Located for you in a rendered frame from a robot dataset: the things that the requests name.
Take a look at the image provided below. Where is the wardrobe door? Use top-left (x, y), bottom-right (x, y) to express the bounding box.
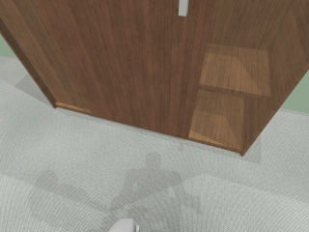
top-left (0, 0), bottom-right (90, 109)
top-left (37, 0), bottom-right (215, 139)

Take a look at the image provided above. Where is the handle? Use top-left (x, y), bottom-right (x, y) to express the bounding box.
top-left (179, 0), bottom-right (189, 16)

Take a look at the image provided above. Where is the robot left thigh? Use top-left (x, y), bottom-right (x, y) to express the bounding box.
top-left (108, 218), bottom-right (140, 232)

